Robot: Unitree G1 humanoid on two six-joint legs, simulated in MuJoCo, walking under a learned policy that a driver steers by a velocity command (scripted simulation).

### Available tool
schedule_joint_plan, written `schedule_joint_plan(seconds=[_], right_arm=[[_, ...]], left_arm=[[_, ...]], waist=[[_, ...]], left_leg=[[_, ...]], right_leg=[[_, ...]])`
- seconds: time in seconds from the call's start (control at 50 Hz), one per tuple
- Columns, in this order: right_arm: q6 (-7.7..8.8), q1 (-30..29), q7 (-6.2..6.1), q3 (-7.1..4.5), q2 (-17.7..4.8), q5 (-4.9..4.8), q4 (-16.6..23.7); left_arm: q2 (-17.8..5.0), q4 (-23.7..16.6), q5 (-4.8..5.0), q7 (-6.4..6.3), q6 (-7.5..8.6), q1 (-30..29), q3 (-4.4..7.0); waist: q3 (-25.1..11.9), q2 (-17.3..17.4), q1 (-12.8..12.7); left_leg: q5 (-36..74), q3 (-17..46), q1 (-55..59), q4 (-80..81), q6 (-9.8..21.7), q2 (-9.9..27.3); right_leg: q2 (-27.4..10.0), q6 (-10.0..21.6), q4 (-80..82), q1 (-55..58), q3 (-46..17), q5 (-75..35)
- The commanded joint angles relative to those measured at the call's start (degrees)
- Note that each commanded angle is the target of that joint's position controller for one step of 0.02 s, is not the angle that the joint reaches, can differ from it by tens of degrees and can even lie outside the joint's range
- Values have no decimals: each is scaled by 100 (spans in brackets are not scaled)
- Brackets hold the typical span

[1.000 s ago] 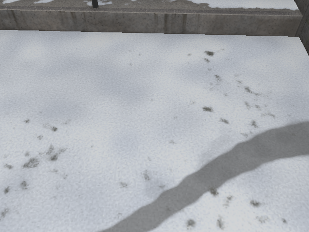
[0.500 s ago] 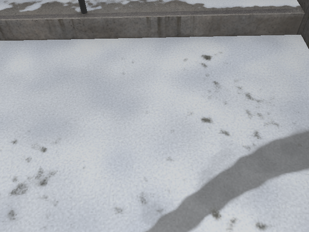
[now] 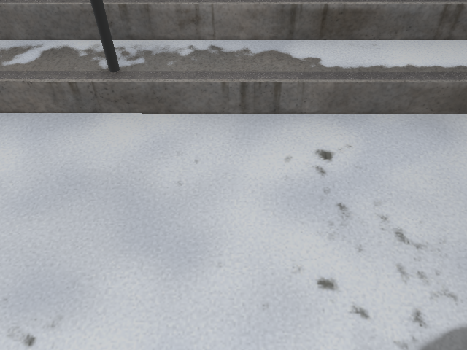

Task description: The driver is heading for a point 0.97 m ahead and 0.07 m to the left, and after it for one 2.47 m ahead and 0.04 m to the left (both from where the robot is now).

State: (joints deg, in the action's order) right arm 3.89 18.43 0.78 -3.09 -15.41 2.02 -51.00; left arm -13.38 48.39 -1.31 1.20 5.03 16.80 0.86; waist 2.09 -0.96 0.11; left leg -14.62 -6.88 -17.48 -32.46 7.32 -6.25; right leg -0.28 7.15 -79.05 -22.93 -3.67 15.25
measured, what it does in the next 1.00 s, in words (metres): walks ahead: right foot, then left foot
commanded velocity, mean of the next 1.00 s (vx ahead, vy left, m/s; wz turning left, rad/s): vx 0.90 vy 0.00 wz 0.20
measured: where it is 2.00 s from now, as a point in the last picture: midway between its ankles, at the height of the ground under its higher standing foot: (222, 173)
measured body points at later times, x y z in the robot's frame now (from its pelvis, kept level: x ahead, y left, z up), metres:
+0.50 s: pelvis +0.49 -0.05 +0.01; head +0.51 -0.04 +0.46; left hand +0.49 +0.23 -0.12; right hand +0.59 -0.31 -0.11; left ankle +0.43 +0.09 -0.61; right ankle +0.50 -0.11 -0.72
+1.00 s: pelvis +0.93 +0.03 +0.01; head +0.97 +0.03 +0.46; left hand +1.00 +0.30 -0.11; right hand +1.03 -0.23 -0.12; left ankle +0.94 +0.05 -0.72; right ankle +1.01 -0.12 -0.64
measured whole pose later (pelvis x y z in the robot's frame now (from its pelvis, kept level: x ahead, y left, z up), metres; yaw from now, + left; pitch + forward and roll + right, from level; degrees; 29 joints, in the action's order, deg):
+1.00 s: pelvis +0.93 +0.03 +0.01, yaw +14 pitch -1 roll +1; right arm 6.1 17.5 0.6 -2.0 -15.3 1.1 -54.5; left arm -13.1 46.1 -1.1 0.0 3.2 9.1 0.5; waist 5.7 -0.8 0.4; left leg -11.1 -6.6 -9.7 -21.1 9.3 -8.4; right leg -4.2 1.7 -66.7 -35.1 -3.6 16.3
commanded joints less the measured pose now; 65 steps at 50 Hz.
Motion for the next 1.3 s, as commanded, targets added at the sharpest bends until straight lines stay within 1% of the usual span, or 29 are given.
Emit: schedule_joint_plan(seconds=[0.02,0.1,0.22,0.26,0.3,0.32,0.34,0.36,0.38,0.42,0.54,0.66,0.72,0.76,0.78,0.8,0.82,0.84,0.86,0.9,0.96,1.04,1.1,1.16,1.2,1.22,1.24,1.26,1.3], right_arm=[[273,296,-4,11,-173,-92,14],[407,589,77,21,-292,-207,-71],[474,1255,-13,10,-701,-256,-322],[367,1322,-106,-14,-942,-135,-394],[182,1057,-236,-77,-1186,48,-422],[136,747,-255,-91,-1172,74,-354],[187,889,-165,57,-436,4,-133],[311,1522,-49,139,-106,-365,27],[332,728,-118,99,-498,-296,146],[325,-47,-70,136,-400,-192,323],[-100,-787,213,252,-83,-42,712],[23,-2082,335,366,-16,-132,1097],[34,-1622,327,283,-366,-47,940],[27,162,273,65,-828,-73,415],[17,1450,193,-81,-1029,-47,42],[-69,1290,46,-210,-1114,-164,21],[-51,988,46,-312,-1783,137,82],[-86,931,-29,-357,-1462,1,228],[-62,500,-81,-241,-1049,-41,168],[103,-92,-56,-22,-430,-32,216],[394,-144,-25,7,-541,-108,-50],[382,-614,-74,42,-491,-159,46],[311,-365,-217,56,-495,-230,33],[209,-577,-396,-14,-623,-213,167],[65,-1400,-358,-40,-624,-272,427],[27,-1315,-280,36,-198,-52,510],[-26,39,-249,158,11,-46,641],[-74,409,-247,183,-212,14,450],[-177,-617,-241,56,-602,92,657]], left_arm=[[-209,-455,-119,133,-131,114,-25],[-352,-946,-84,170,-124,-1338,-78],[-343,-1150,3,217,-14,-2253,-152],[-549,-1086,-51,127,-15,-1973,-67],[-961,-557,-16,-23,-30,-160,136],[-1208,-186,-55,-128,-55,1015,268],[-1699,-52,-201,-228,-76,1608,427],[-1751,-37,-230,-116,-76,1377,483],[-1322,-57,-116,-32,-52,807,468],[-700,100,-113,10,53,389,345],[-487,440,30,18,356,496,210],[-668,614,109,-83,477,1068,128],[-1125,518,28,-334,320,1105,206],[-1386,341,-97,-451,87,702,304],[-1463,217,-107,-446,26,278,348],[-1049,130,-87,-327,120,26,308],[-425,-348,338,-263,201,1087,85],[-657,-244,247,-297,237,761,43],[-641,-193,245,-285,222,646,28],[-511,-71,50,-221,20,474,16],[-414,-6,-15,-109,-326,564,62],[-299,-169,119,-1,-252,-64,49],[-244,-214,70,23,-212,-376,38],[-388,72,-87,-33,-264,746,141],[-778,389,-85,-179,-216,2087,365],[-1153,361,27,-254,-243,1460,440],[-1838,46,-15,-251,-233,1112,584],[-1605,-219,21,-213,-306,539,623],[-787,-387,61,-172,-536,-51,420]], waist=[[483,195,-339],[883,17,-84],[603,215,233],[86,607,15],[-903,885,-893],[-1329,823,-1453],[-1897,-292,-1245],[-2677,-1672,-617],[-1801,-623,-634],[-547,381,-327],[570,-13,144],[726,-6,-151],[157,-461,200],[-849,-625,1100],[-1210,-517,1685],[-1095,715,1393],[-2270,1736,409],[-2685,72,725],[-1442,-452,338],[-285,-867,-119],[147,-261,-390],[-135,471,-290],[-392,557,-15],[-872,1039,-450],[-1027,335,-1418],[-265,-1032,-791],[-1353,-1543,-35],[-1650,-689,66],[-403,653,161]], left_leg=[[-1237,2501,-34,2647,661,1683],[522,1246,-19,3194,498,1024],[4528,620,1705,3131,101,1315],[6754,570,2610,2132,2,1510],[7393,561,2647,-155,-24,1695],[6325,471,1814,-1796,-18,1509],[2448,464,-12,-4162,-14,830],[-1176,1189,-1836,-5736,-124,-2],[-516,1372,-2438,-5572,49,538],[16,1265,-2274,-4804,37,927],[918,1022,-2267,-3372,-205,1286],[2807,-176,-1616,-789,91,811],[2129,-602,-1100,-398,286,176],[1558,-464,777,-402,482,-216],[1595,117,2007,6,736,15],[2344,1322,3077,68,808,812],[5089,4175,5186,-71,2310,2741],[4098,4270,4862,610,2203,2655],[3610,3502,3364,1060,1768,2526],[4233,2493,1042,1517,1226,2283],[5194,1093,-199,1988,672,1715],[5489,-251,589,1887,-11,1041],[5385,-608,1374,1302,-256,1087],[6112,-686,1354,-295,-361,1498],[3572,-671,371,-3220,-540,1135],[-1641,-597,-1291,-4847,-750,78],[-2228,719,-1697,-5859,-882,-180],[-1761,1343,-1565,-5727,-898,220],[-1286,1261,-1773,-4663,-968,572]], right_leg=[[-680,-168,373,-1352,-186,-46],[-761,-348,2173,-1852,535,-1484],[-162,-44,4658,-696,1146,-2843],[296,57,4733,-320,1286,-1930],[510,251,4795,1362,1027,-1013],[150,394,4843,2645,714,-644],[-1242,664,4617,4146,-963,871],[-2329,1383,5832,5166,-4339,1568],[-1912,1128,6212,4546,-3782,1598],[-1537,841,6516,2746,-2264,513],[-856,31,7558,908,145,-1030],[-722,-500,7743,1733,1538,-4406],[-979,-749,6325,2959,1766,-7619],[-1104,-744,3894,2774,1672,-8191],[-1022,-727,1887,2017,1604,-7289],[158,-711,-321,315,1451,-814],[425,-937,-2499,-2021,419,1743],[142,-688,-2247,-2143,-73,1063],[-153,-593,-1524,-2003,56,703],[-370,-543,-452,-1046,-90,576],[-385,-567,1040,-108,145,238],[-185,-439,3171,-185,811,-1382],[108,-414,4168,-114,1265,-2313],[496,-143,4025,898,1377,-1595],[305,477,5295,2125,754,-2213],[-545,722,5063,2362,-655,-6607],[-1725,1935,5397,2722,-2818,-8503],[-2043,2139,5917,2439,-3394,-6010],[-1268,1502,6419,976,-2758,-2379]])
